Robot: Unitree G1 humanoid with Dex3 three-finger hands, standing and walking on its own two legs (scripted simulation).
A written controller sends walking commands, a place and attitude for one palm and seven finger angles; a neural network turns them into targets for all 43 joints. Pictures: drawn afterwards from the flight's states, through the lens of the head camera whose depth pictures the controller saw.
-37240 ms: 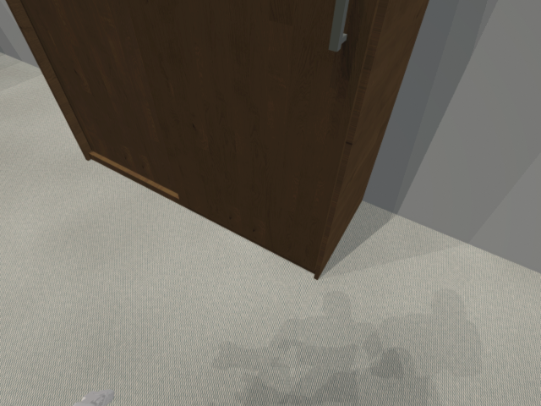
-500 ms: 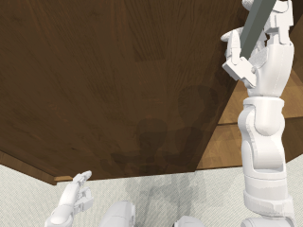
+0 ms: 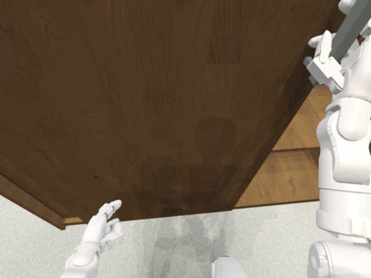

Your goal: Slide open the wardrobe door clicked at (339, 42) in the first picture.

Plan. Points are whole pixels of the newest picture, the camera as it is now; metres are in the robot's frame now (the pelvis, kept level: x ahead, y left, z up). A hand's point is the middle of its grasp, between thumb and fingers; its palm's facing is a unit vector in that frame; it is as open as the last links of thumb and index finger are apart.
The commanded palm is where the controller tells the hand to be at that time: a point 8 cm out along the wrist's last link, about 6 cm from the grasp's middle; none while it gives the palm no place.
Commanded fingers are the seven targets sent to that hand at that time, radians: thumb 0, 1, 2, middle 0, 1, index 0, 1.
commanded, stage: step sideways, sliding the door along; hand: right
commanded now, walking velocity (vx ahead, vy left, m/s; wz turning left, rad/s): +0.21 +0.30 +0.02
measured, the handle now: (334, 35) +0.42 -0.24 +0.28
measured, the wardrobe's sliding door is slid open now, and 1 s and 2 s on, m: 0.58 0.63 0.63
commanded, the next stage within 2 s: stop walking and hold the door there in 0.26 s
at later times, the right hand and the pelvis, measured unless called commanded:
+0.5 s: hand (290, 62) +0.39 -0.17 +0.26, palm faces +0.25 +0.96 -0.10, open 6.6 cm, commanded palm +0.36 -0.20 +0.21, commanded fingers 0.00 -0.90 -0.90 0.45 1.40 0.45 1.40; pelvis +0.01 +0.05 +0.03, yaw +3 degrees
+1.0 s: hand (292, 61) +0.39 -0.17 +0.26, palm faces +0.42 +0.88 -0.24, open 6.2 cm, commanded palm +0.35 -0.23 +0.21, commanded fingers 0.00 -0.90 -0.90 0.45 1.40 0.45 1.40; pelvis -0.01 +0.08 +0.01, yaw +7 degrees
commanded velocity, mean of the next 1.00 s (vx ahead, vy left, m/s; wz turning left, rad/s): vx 0.02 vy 0.00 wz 0.02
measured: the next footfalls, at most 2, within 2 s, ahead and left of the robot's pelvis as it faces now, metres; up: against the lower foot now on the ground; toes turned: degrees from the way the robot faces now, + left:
right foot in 0.16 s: +0.09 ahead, -0.09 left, +0.00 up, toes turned -11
left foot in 0.62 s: +0.03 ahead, +0.21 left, +0.00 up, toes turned +13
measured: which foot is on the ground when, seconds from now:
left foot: down 0.00-0.16, up 0.18-0.60, down 0.62-1.00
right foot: up 0.00-0.14, down 0.16-0.62, up 0.64-1.00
